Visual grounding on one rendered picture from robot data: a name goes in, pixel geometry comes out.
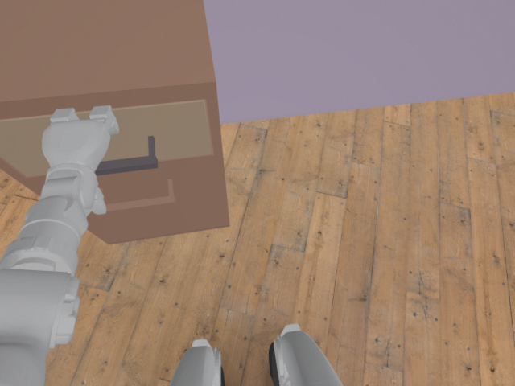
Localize left robot upper arm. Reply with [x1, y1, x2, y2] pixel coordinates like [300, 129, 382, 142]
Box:
[0, 269, 80, 386]

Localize robot right thigh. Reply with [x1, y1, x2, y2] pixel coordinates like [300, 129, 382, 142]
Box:
[274, 331, 343, 386]

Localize drawer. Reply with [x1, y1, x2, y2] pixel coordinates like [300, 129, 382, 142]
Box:
[0, 100, 212, 176]

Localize robot thigh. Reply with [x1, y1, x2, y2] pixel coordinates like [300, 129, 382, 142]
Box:
[169, 346, 220, 386]
[274, 331, 343, 386]

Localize robot left thigh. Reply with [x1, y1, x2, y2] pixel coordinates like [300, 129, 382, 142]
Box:
[169, 346, 220, 386]

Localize left robot hand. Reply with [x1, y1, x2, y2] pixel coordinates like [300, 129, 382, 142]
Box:
[42, 105, 119, 215]

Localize robot left forearm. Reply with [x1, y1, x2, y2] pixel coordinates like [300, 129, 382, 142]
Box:
[0, 163, 97, 277]

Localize cabinet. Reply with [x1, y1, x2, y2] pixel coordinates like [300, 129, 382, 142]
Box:
[0, 0, 230, 244]

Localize handle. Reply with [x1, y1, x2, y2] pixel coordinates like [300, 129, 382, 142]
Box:
[94, 195, 176, 216]
[94, 136, 158, 175]

